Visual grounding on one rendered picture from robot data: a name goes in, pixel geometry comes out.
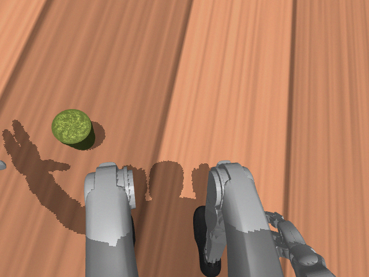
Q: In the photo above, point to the cup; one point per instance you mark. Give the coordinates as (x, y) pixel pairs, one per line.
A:
(74, 128)

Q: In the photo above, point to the right robot arm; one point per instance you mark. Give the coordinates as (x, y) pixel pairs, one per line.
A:
(307, 263)

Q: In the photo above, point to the right robot foot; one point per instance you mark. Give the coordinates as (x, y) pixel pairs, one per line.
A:
(200, 229)

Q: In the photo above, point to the right robot hand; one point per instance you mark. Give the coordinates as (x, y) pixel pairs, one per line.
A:
(287, 235)

